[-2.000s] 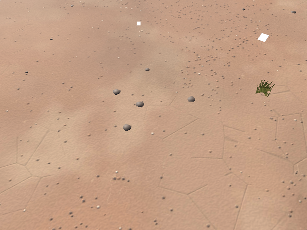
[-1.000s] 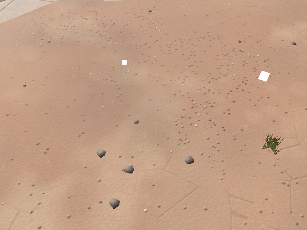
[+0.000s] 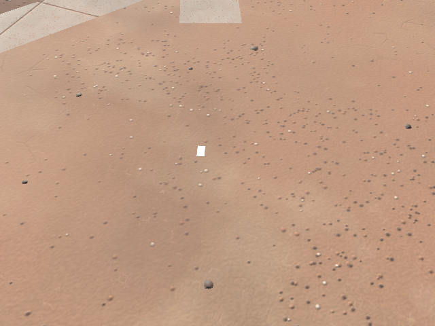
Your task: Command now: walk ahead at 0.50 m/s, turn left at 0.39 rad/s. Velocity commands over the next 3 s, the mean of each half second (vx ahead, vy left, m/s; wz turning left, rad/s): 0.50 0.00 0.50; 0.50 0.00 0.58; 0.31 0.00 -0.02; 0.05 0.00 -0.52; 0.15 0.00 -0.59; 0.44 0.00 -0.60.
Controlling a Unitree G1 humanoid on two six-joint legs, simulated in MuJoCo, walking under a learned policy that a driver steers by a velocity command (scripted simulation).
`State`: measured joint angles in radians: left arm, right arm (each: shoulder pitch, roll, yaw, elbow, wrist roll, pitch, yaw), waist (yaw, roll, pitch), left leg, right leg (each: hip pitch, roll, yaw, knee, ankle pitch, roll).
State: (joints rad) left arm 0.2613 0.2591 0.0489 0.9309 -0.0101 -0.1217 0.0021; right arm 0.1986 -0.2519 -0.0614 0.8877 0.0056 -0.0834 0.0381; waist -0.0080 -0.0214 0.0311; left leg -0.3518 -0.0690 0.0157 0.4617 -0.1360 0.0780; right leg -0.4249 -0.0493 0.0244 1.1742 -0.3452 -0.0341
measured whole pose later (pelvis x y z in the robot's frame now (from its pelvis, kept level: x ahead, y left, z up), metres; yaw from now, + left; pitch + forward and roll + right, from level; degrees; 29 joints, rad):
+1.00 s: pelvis +0.49 +0.12 -0.01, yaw +35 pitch +2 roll -1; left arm 0.24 0.30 0.06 0.84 -0.02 -0.10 0.00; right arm 0.15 -0.29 -0.08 0.65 0.02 -0.04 0.04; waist 0.03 0.00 0.06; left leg -0.44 -0.06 0.03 0.60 -0.18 0.08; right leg -0.31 -0.07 -0.01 1.19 -0.45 0.01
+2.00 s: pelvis +0.73 +0.30 +0.01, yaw +13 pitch +2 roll -1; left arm 0.20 0.35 0.10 0.65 -0.02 0.06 0.02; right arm 0.20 -0.26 -0.06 0.70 -0.02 -0.01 -0.04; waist -0.01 -0.05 0.01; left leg -0.28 0.02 0.00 0.47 -0.23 0.00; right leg -0.58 0.09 0.10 1.13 -0.41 0.07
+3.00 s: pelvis +1.03 +0.25 +0.01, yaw -23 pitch +1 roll +2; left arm 0.24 0.32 0.08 0.64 -0.03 -0.01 0.00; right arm 0.29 -0.27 -0.07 0.80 -0.01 -0.10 0.01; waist -0.04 -0.06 0.02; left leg -0.12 -0.03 0.11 0.31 -0.21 0.02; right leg -0.65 -0.08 0.06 1.09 -0.26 0.01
